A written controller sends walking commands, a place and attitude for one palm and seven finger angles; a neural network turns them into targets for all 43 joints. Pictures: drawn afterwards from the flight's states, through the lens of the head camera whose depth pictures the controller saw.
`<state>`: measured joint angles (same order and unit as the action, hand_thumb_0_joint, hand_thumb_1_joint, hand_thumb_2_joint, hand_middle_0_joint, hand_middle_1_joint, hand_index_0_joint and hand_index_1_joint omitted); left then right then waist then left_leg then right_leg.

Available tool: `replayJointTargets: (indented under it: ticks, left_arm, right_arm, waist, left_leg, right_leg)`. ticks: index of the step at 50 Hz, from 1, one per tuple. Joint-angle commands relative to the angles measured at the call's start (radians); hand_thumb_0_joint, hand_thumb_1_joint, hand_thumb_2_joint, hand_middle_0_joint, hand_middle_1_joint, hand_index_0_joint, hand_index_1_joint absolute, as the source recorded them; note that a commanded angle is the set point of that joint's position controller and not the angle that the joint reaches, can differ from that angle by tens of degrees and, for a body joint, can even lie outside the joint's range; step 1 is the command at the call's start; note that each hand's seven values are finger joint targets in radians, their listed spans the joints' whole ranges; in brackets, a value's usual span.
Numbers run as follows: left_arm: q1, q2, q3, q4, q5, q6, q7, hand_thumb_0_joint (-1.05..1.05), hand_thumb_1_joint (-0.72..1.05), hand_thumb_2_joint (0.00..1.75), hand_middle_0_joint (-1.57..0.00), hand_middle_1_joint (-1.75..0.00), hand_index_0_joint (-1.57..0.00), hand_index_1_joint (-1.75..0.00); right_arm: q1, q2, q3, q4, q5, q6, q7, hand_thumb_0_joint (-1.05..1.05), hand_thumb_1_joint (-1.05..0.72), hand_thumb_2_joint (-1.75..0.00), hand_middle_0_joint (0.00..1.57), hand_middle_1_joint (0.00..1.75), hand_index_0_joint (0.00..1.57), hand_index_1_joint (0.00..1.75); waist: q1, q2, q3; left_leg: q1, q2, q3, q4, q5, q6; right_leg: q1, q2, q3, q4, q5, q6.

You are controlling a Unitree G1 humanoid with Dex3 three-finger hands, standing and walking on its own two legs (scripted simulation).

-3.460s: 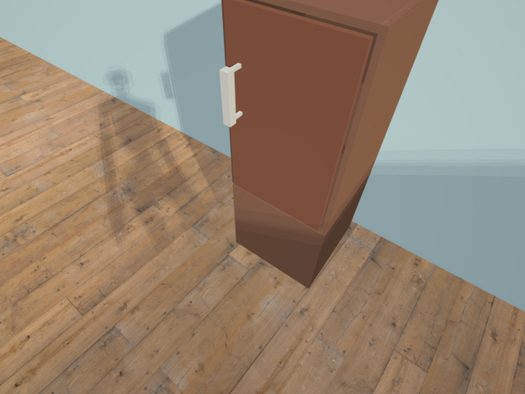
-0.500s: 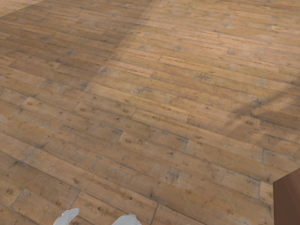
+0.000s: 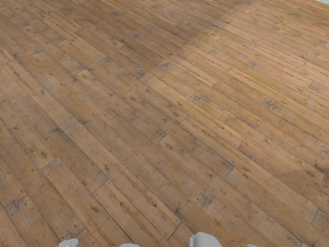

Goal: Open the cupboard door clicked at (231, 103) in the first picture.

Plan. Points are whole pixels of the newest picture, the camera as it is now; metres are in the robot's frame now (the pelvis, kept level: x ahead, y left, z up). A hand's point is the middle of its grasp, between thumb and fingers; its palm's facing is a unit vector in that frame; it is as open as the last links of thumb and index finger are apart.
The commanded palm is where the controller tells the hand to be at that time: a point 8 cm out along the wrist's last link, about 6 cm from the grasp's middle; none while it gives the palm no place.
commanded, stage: walk around to get in front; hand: left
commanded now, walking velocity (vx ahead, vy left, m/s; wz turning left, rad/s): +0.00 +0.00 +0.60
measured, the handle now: out of the picture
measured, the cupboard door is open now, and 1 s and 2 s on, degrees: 0 0 0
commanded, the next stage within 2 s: turn to face it in 1.74 s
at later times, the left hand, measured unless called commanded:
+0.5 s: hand out of the picture -0.02 +0.19 -0.16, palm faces +0.38 -0.90 -0.22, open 7.4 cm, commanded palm none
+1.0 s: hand (67, 205) +0.22 +0.29 -0.15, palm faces +0.49 -0.83 -0.24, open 7.4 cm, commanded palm none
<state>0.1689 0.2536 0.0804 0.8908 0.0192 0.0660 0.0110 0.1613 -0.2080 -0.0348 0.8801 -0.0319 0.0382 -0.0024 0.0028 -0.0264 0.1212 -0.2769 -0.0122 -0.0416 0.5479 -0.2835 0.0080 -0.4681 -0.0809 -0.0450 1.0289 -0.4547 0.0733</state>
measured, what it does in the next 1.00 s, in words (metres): walks ahead, turning left: right foot, then left foot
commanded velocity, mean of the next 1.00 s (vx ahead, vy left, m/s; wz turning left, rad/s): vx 0.29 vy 0.00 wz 0.48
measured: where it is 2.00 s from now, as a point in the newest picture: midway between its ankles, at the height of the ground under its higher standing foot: (112, 178)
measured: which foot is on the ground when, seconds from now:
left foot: down 0.00-0.14, up 0.16-0.52, down 0.54-0.94, up 0.96-1.00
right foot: up 0.00-0.12, down 0.14-0.54, up 0.56-0.92, down 0.94-1.00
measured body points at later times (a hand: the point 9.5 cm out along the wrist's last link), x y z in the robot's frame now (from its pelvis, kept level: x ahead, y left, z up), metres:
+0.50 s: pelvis +0.03 +0.00 +0.00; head +0.08 +0.02 +0.45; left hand -0.03 +0.24 -0.15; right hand +0.21 -0.21 -0.13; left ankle +0.00 +0.12 -0.71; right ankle +0.01 -0.14 -0.73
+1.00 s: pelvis +0.21 +0.06 -0.02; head +0.25 +0.06 +0.43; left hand +0.19 +0.33 -0.13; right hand +0.30 -0.15 -0.18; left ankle +0.03 +0.12 -0.69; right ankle +0.33 +0.01 -0.73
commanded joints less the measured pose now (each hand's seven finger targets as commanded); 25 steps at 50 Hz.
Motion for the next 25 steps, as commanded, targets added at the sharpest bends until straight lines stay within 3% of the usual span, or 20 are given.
replayJointTargets:
  ticks: [1, 3, 4, 5, 6, 7, 8, 9, 11, 13, 17, 22, 23, 24, 25]
  left_arm:
    - [-0.014, 0.048, 0.011, -0.101, -0.008, -0.033, 0.0, 0.0, 0.9, 0.9, -0.2, -0.3, -0.2, -0.3]
    - [0.036, 0.05, 0.011, -0.094, -0.01, -0.04, 0.002, 0.0, 0.9, 0.9, -0.2, -0.3, -0.2, -0.3]
    - [0.072, 0.052, 0.013, -0.083, -0.01, -0.046, 0.002, 0.0, 0.9, 0.9, -0.2, -0.3, -0.2, -0.3]
    - [0.126, 0.071, 0.019, -0.072, -0.008, -0.056, 0.007, 0.0, 0.9, 0.9, -0.2, -0.3, -0.2, -0.3]
    - [0.162, 0.14, 0.034, -0.068, 0.006, -0.07, 0.015, 0.0, 0.9, 0.9, -0.2, -0.3, -0.2, -0.3]
    - [0.158, 0.229, 0.049, -0.078, 0.018, -0.074, 0.021, 0.0, 0.9, 0.9, -0.2, -0.3, -0.2, -0.3]
    - [0.132, 0.206, 0.038, -0.08, 0.009, -0.073, 0.023, 0.0, 0.9, 0.9, -0.2, -0.3, -0.2, -0.3]
    - [0.078, 0.17, 0.036, -0.093, 0.008, -0.072, 0.026, 0.0, 0.9, 0.9, -0.2, -0.3, -0.2, -0.3]
    - [-0.001, 0.112, 0.016, -0.108, 0.008, -0.077, 0.022, 0.0, 0.9, 0.9, -0.2, -0.3, -0.2, -0.3]
    - [0.02, 0.112, 0.019, -0.097, 0.011, -0.09, 0.02, 0.0, 0.9, 0.9, -0.2, -0.3, -0.2, -0.3]
    - [0.152, 0.14, 0.033, -0.03, 0.014, -0.107, 0.011, 0.0, 0.9, 0.9, -0.2, -0.3, -0.2, -0.3]
    - [0.186, 0.161, 0.048, 0.005, 0.02, -0.111, -0.001, 0.0, 0.9, 0.9, -0.2, -0.3, -0.2, -0.3]
    - [0.189, 0.171, 0.048, 0.011, 0.019, -0.11, -0.004, 0.0, 0.9, 0.9, -0.2, -0.3, -0.2, -0.3]
    - [0.177, 0.177, 0.051, 0.014, 0.016, -0.109, -0.006, 0.0, 0.9, 0.9, -0.2, -0.3, -0.2, -0.3]
    - [0.165, 0.176, 0.051, 0.013, 0.01, -0.108, -0.009, 0.0, 0.9, 0.9, -0.2, -0.3, -0.2, -0.3]
  right_arm:
    - [0.026, -0.223, -0.07, -0.053, -0.002, -0.006, -0.016, 0.0, -0.9, -0.9, 0.2, 0.3, 0.2, 0.3]
    - [0.001, -0.224, -0.074, -0.06, 0.0, -0.001, -0.013, 0.0, -0.9, -0.9, 0.2, 0.3, 0.2, 0.3]
    - [-0.014, -0.219, -0.075, -0.063, 0.003, 0.001, -0.012, 0.0, -0.9, -0.9, 0.2, 0.3, 0.2, 0.3]
    - [-0.029, -0.202, -0.077, -0.073, 0.011, 0.001, -0.009, 0.0, -0.9, -0.9, 0.2, 0.3, 0.2, 0.3]
    - [-0.008, -0.148, -0.072, -0.082, 0.023, 0.0, -0.001, 0.0, -0.9, -0.9, 0.2, 0.3, 0.2, 0.3]
    - [-0.001, -0.1, -0.068, -0.103, 0.023, -0.001, 0.005, 0.0, -0.9, -0.9, 0.2, 0.3, 0.2, 0.3]
    - [-0.004, -0.14, -0.078, -0.091, 0.01, 0.009, 0.007, 0.0, -0.9, -0.9, 0.2, 0.3, 0.2, 0.3]
    - [-0.009, -0.127, -0.079, -0.082, 0.01, 0.015, 0.009, 0.0, -0.9, -0.9, 0.2, 0.3, 0.2, 0.3]
    - [0.003, -0.124, -0.073, -0.058, 0.003, 0.018, 0.029, 0.0, -0.9, -0.9, 0.2, 0.3, 0.2, 0.3]
    - [-0.018, -0.104, -0.064, -0.057, 0.004, 0.014, 0.045, 0.0, -0.9, -0.9, 0.2, 0.3, 0.2, 0.3]
    - [-0.117, -0.082, -0.053, -0.076, 0.007, -0.001, 0.057, 0.0, -0.9, -0.9, 0.2, 0.3, 0.2, 0.3]
    - [-0.138, -0.064, -0.041, -0.088, 0.012, -0.026, 0.063, 0.0, -0.9, -0.9, 0.2, 0.3, 0.2, 0.3]
    - [-0.124, -0.063, -0.039, -0.085, 0.011, -0.03, 0.062, 0.0, -0.9, -0.9, 0.2, 0.3, 0.2, 0.3]
    - [-0.086, -0.067, -0.038, -0.079, 0.009, -0.035, 0.06, 0.0, -0.9, -0.9, 0.2, 0.3, 0.2, 0.3]
    - [-0.017, -0.091, -0.043, -0.06, 0.004, -0.042, 0.054, 0.0, -0.9, -0.9, 0.2, 0.3, 0.2, 0.3]
  waist:
    - [-0.032, 0.192, -0.151]
    - [-0.012, 0.213, -0.166]
    - [0.008, 0.195, -0.171]
    - [0.037, 0.144, -0.187]
    - [0.053, -0.051, -0.201]
    - [0.058, -0.28, -0.167]
    - [0.039, -0.217, -0.149]
    - [0.013, -0.241, -0.118]
    - [-0.029, -0.149, -0.094]
    - [-0.016, -0.152, -0.098]
    - [0.049, -0.124, -0.086]
    - [0.06, -0.158, -0.084]
    - [0.053, -0.146, -0.084]
    - [0.028, -0.137, -0.093]
    - [-0.012, -0.093, -0.12]
  left_leg:
    - [0.092, 0.219, -0.251, -0.164, 0.412, 0.152]
    - [0.045, 0.206, -0.276, -0.135, 0.408, 0.143]
    - [0.003, 0.182, -0.27, -0.104, 0.384, 0.125]
    - [-0.066, 0.145, -0.255, -0.047, 0.298, 0.092]
    - [-0.221, 0.045, -0.177, 0.105, 0.051, 0.026]
    - [-0.342, -0.095, -0.021, 0.386, -0.316, -0.042]
    - [-0.321, -0.026, -0.071, 0.593, -0.328, -0.032]
    - [-0.343, -0.005, -0.076, 0.705, -0.279, -0.033]
    - [-0.343, 0.039, -0.032, 0.758, -0.134, -0.048]
    - [-0.32, 0.055, 0.024, 0.653, -0.103, -0.057]
    - [-0.339, 0.061, 0.086, 0.439, -0.127, -0.05]
    - [-0.228, 0.062, 0.143, 0.172, -0.17, -0.018]
    - [-0.178, 0.043, 0.171, 0.125, -0.155, -0.012]
    - [-0.099, 0.03, 0.191, 0.057, -0.114, -0.006]
    - [0.056, 0.001, 0.213, -0.032, -0.054, 0.005]
  right_leg:
    - [0.049, 0.037, 0.004, -0.182, 0.014, -0.002]
    - [0.155, 0.064, -0.005, -0.313, 0.053, -0.01]
    - [0.233, 0.078, -0.017, -0.411, 0.128, -0.012]
    - [0.357, 0.058, -0.009, -0.559, 0.237, -0.014]
    - [0.495, -0.11, 0.157, -0.706, 0.23, -0.056]
    - [0.478, -0.381, 0.427, -0.777, 0.328, -0.182]
    - [0.349, -0.414, 0.388, -0.761, 0.331, -0.242]
    - [0.307, -0.367, 0.384, -0.768, 0.252, -0.245]
    - [0.285, -0.272, 0.173, -0.761, 0.183, -0.2]
    - [0.32, -0.251, 0.077, -0.766, 0.214, -0.176]
    - [0.457, -0.29, 0.027, -0.773, 0.261, -0.183]
    - [0.464, -0.336, -0.032, -0.726, 0.277, -0.18]
    - [0.445, -0.333, -0.057, -0.705, 0.302, -0.172]
    - [0.413, -0.326, -0.091, -0.661, 0.316, -0.154]
    - [0.339, -0.297, -0.144, -0.552, 0.341, -0.125]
